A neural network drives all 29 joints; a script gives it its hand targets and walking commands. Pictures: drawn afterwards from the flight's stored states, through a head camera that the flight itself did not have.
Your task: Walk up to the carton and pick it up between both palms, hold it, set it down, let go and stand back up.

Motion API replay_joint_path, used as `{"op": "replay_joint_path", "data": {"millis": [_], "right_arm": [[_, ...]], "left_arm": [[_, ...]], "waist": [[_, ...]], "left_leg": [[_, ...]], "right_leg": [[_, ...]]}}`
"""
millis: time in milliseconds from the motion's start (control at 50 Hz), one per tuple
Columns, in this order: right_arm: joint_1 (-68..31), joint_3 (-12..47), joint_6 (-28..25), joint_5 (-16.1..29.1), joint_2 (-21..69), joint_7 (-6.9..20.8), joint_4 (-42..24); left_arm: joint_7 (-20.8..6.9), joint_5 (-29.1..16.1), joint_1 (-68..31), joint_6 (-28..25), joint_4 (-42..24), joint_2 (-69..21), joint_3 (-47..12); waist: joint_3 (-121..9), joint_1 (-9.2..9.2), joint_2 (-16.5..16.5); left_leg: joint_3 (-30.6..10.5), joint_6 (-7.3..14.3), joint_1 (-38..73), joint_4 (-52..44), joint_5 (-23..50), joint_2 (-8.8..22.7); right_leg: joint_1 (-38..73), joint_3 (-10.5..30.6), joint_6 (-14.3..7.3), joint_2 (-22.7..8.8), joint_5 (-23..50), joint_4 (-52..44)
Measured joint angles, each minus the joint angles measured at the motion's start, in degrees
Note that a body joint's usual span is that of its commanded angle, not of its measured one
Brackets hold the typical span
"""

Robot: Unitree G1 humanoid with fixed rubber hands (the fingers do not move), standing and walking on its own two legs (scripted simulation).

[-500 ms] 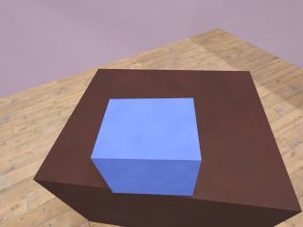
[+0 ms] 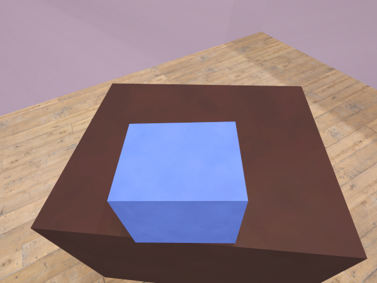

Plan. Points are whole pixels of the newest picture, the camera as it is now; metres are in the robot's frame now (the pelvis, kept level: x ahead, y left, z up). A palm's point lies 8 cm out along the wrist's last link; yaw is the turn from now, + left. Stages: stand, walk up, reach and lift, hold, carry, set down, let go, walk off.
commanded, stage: walk up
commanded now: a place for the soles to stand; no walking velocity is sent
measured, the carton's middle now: (183, 184) +0.35 +0.04 -0.02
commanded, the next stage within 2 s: none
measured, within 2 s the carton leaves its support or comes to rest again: neither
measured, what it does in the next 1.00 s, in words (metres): walks backwards: left foot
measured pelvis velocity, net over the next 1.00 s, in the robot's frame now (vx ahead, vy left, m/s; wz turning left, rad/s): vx -0.19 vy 0.14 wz -0.07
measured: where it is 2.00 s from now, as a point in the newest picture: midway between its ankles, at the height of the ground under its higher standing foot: outside the picture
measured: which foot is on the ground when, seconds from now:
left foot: down 0.00-0.16, up 0.18-0.46, down 0.48-1.00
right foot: down 0.00-0.50, up 0.52-1.00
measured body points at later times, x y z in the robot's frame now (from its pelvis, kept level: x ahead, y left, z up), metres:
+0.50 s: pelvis -0.13 +0.11 -0.03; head -0.10 +0.13 +0.41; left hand +0.02 +0.42 -0.15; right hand -0.04 -0.18 -0.15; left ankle -0.13 +0.27 -0.75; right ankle +0.03 -0.11 -0.73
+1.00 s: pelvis -0.19 +0.14 +0.02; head -0.20 +0.16 +0.47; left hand -0.14 +0.42 -0.13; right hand -0.23 -0.13 -0.11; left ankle -0.13 +0.26 -0.73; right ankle -0.20 -0.01 -0.68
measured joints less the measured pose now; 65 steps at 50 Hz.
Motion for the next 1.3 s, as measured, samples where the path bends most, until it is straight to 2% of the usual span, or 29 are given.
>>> {"op": "replay_joint_path", "data": {"millis": [140, 180, 220, 260, 320, 360, 420, 480, 500, 520, 540, 560, 580, 620, 640, 680, 720, 780, 840, 920, 1000, 1100, 1160, 1180, 1220, 1240, 1300], "right_arm": [[-0.4, -0.3, 1.0, 0.2, -0.8, 0.1, 0.4], [-3.0, -1.2, 2.6, 0.0, -2.5, 0.1, -0.2], [-6.0, -2.5, 4.4, -0.9, -4.5, -0.1, -1.5], [-8.5, -3.7, 5.6, -1.3, -6.2, -0.3, -3.1], [-10.4, -4.9, 6.8, -1.4, -7.6, 0.0, -5.4], [-11.0, -5.3, 7.4, -1.3, -8.0, 0.4, -6.7], [-11.0, -5.2, 7.4, -0.2, -7.4, 0.8, -8.2], [-9.3, -4.8, 6.4, 1.0, -6.0, 1.2, -8.4], [-9.1, -4.8, 6.1, 1.2, -4.5, 1.2, -7.6], [-8.4, -4.6, 6.1, 1.4, -2.7, 1.2, -7.0], [-6.8, -4.3, 6.1, 1.5, -1.5, 1.3, -6.8], [-4.6, -3.8, 6.1, 1.8, -0.7, 1.4, -6.8], [-2.3, -3.6, 6.0, 2.0, -0.4, 1.3, -6.4], [1.8, -3.5, 5.4, 2.2, 0.1, 0.8, -4.8], [3.2, -3.4, 5.0, 1.9, 0.2, 0.7, -4.2], [4.1, -3.4, 4.2, 1.1, 0.0, 0.5, -4.4], [3.3, -3.7, 2.8, 0.6, -0.5, 0.6, -5.1], [2.6, -4.1, 0.6, 0.0, 0.3, 0.3, -5.8], [3.3, -4.3, 0.2, -1.0, 1.8, -0.5, -5.7], [4.6, -4.7, 0.3, -1.4, 2.0, -1.1, -5.3], [6.1, -4.7, 0.0, -1.6, 1.2, -1.5, -4.5], [9.1, -4.8, 0.8, -1.6, -0.5, -1.4, -2.4], [9.8, -5.0, 2.0, -2.1, -2.2, -1.0, -1.6], [9.8, -5.0, 2.5, -2.3, -2.6, -0.8, -1.5], [8.5, -4.7, 3.5, -2.4, -3.3, -0.4, -1.5], [7.4, -4.8, 3.9, -2.4, -3.5, -0.2, -1.6], [4.7, -4.6, 3.9, -2.4, -3.2, 0.6, -2.6]], "left_arm": [[0.7, -0.1, 0.0, 0.0, -0.3, 0.1, 0.1], [1.8, -0.2, -1.5, -0.4, -2.3, -0.1, 0.6], [2.9, 0.1, -3.0, -0.7, -4.3, 0.0, 1.5], [3.8, 0.2, -3.8, -0.4, -6.0, 0.5, 2.5], [4.8, 0.3, -5.1, 0.8, -7.5, 2.2, 4.2], [5.0, 0.4, -6.0, 1.2, -8.5, 3.4, 5.0], [4.5, 0.8, -7.7, 1.7, -10.2, 5.1, 5.5], [3.4, 1.6, -10.4, 2.7, -11.9, 6.5, 5.4], [3.0, 2.0, -11.7, 3.2, -12.0, 7.3, 5.5], [2.7, 2.2, -12.2, 3.7, -11.8, 7.9, 5.7], [2.5, 2.3, -11.6, 4.1, -11.8, 7.8, 5.8], [2.4, 2.3, -10.4, 4.5, -11.8, 7.2, 5.8], [2.2, 2.2, -9.1, 4.9, -11.5, 6.4, 5.7], [1.7, 1.6, -8.0, 4.9, -10.4, 5.3, 5.1], [1.4, 1.2, -7.8, 4.5, -9.7, 5.1, 4.9], [0.8, 0.9, -6.5, 3.3, -8.2, 4.9, 4.6], [0.3, 1.9, -3.7, 2.7, -6.4, 5.2, 4.6], [-0.2, 2.8, 1.4, 3.6, -3.6, 6.4, 5.0], [-1.0, 2.8, 5.1, 5.0, -2.2, 7.1, 5.5], [-1.8, 2.9, 5.2, 5.2, -2.9, 6.0, 5.6], [-2.5, 3.1, 1.2, 3.7, -5.2, 4.8, 4.7], [-3.0, 2.0, -1.1, 2.8, -7.6, 4.0, 3.7], [-2.5, 1.1, 0.4, 2.1, -8.4, 3.3, 3.5], [-2.1, 0.9, 1.5, 1.7, -8.7, 3.5, 3.7], [-0.8, 0.9, 3.4, 1.1, -7.9, 3.1, 3.7], [-0.1, 0.6, 4.4, 1.3, -7.0, 2.2, 3.2], [1.2, -0.7, 8.4, 1.9, -4.8, -0.4, 1.9]], "waist": [[0.8, -0.06, 0.3], [3.5, 0.17, 0.9], [6.3, 0.89, 0.8], [8.1, 1.43, 0.3], [8.5, 1.37, 0.3], [7.9, 1.26, 0.5], [6.3, 0.75, 0.5], [4.4, 0.02, -0.1], [5.1, 0.17, -2.6], [5.7, 0.67, -5.2], [5.0, 0.83, -6.1], [3.3, 0.29, -5.7], [1.3, -1.10, -4.5], [-1.0, -3.38, -3.0], [-1.4, -3.41, -2.9], [-1.0, -1.88, -3.1], [0.1, -0.93, -3.3], [0.0, -1.03, -4.4], [-2.1, -1.00, -5.1], [-3.8, -1.89, -3.4], [-1.9, -3.47, -1.2], [-1.3, -4.17, -0.4], [-2.6, -3.41, 0.0], [-3.2, -2.74, -0.5], [-3.1, -0.57, -0.4], [-2.5, 0.05, 0.2], [-1.7, 1.01, 1.5]], "left_leg": [[0.8, 0.4, -1.3, 1.6, -0.2, 0.0], [0.6, 0.7, -5.4, 8.7, -1.3, -0.2], [-0.4, 0.1, -10.6, 19.6, -9.3, -1.9], [-1.2, -0.7, -15.4, 29.3, -14.0, -3.2], [-4.3, -1.7, -20.2, 39.0, -12.9, -3.2], [-6.6, -2.1, -21.1, 41.6, -10.4, -2.6], [-8.2, -1.8, -18.0, 34.6, -8.9, -1.3], [-7.5, -1.5, -11.1, 18.7, -7.8, 0.2], [-6.1, -1.9, -10.2, 17.5, -8.3, -1.2], [-4.3, -1.4, -9.5, 17.9, -7.8, -2.8], [-3.3, -0.7, -9.6, 18.4, -7.1, -2.9], [-3.3, 0.0, -10.2, 18.6, -6.6, -2.1], [-4.5, 0.6, -10.8, 17.7, -5.6, -1.0], [-7.5, 0.6, -10.7, 12.3, -2.6, -0.1], [-8.2, 0.0, -10.4, 9.1, -1.5, -0.2], [-7.5, -0.4, -9.9, 3.6, 0.7, -0.5], [-6.2, 0.8, -9.8, 0.3, 3.7, -1.0], [-5.2, 2.4, -10.2, -2.1, 8.4, -1.8], [-4.6, 2.8, -10.1, -2.4, 8.1, -1.8], [-5.0, 3.7, -8.9, -3.0, 4.4, -0.8], [-6.2, 4.1, -7.2, -4.7, 5.7, 0.1], [-6.9, 2.5, -5.9, -4.4, 5.3, 0.9], [-7.2, 0.8, -7.6, 0.7, -0.1, 1.4], [-7.2, 0.6, -9.4, 4.5, -4.4, 1.2], [-8.3, 1.1, -14.6, 16.7, -13.1, 0.6], [-9.5, 1.0, -16.9, 23.2, -13.6, -0.4], [-9.6, 0.5, -22.0, 33.6, -7.7, -2.9]], "right_leg": [[-1.1, 0.8, 0.3, 0.1, 0.3, 0.6], [-2.4, 1.2, 0.3, -0.1, 0.8, 1.6], [-3.3, 2.6, 0.6, -0.9, 2.3, 1.4], [-4.0, 4.2, 0.8, -2.0, 4.5, -0.2], [-5.1, 5.3, 0.6, -3.2, 7.6, -2.5], [-6.5, 5.7, 1.1, -3.6, 8.8, -2.6], [-9.4, 6.6, 2.4, -4.0, 9.8, -1.3], [-13.3, 7.1, 3.3, -4.4, 9.0, 2.7], [-14.4, 8.6, 2.9, -5.6, 7.1, 5.4], [-15.2, 10.6, 1.8, -6.2, 1.4, 8.6], [-16.2, 11.1, 1.1, -5.1, -6.4, 12.5], [-17.5, 10.9, 1.1, -2.6, -12.1, 17.3], [-18.2, 10.4, 1.2, 0.3, -15.2, 22.2], [-17.4, 10.2, 1.1, 4.1, -14.2, 28.1], [-16.8, 10.4, 1.1, 4.8, -12.4, 28.9], [-15.9, 10.5, 1.6, 4.9, -9.0, 29.8], [-14.4, 9.1, 2.7, 4.1, -7.0, 30.5], [-10.5, 6.1, 4.7, 2.9, -6.9, 29.4], [-7.0, 2.6, 5.8, 2.1, -10.9, 27.6], [-5.3, -0.6, 5.5, 1.3, -15.3, 23.0], [-7.5, -0.8, 4.3, 0.0, -14.7, 20.1], [-9.0, -1.8, 3.4, -1.9, -10.6, 16.5], [-4.8, -3.3, 2.5, -2.4, -6.7, 11.3], [-2.6, -3.1, 2.5, -2.5, -6.8, 9.0], [-3.3, -3.0, 0.3, -1.7, -5.4, 10.3], [-3.6, -3.6, -0.1, -1.3, -6.5, 12.2], [-1.1, -5.2, 1.6, -0.5, -7.6, 9.0]]}}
